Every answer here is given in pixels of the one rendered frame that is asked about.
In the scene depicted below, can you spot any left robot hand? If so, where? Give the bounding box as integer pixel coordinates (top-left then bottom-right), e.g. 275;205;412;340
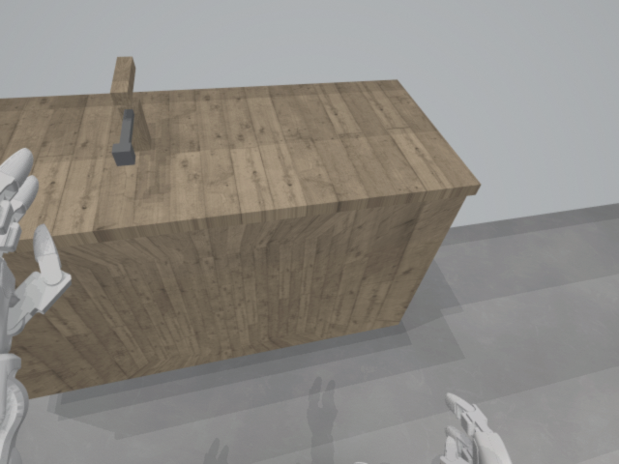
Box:
0;148;72;354

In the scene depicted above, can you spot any robot left forearm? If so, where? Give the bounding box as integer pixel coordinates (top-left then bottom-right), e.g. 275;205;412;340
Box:
0;354;29;464

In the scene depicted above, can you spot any right robot hand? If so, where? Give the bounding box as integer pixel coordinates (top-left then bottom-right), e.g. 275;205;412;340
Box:
440;392;513;464

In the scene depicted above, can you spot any counter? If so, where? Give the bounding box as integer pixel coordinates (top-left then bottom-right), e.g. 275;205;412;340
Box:
0;56;481;399

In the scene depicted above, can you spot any tap lever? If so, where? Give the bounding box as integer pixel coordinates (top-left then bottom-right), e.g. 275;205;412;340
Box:
112;109;135;166

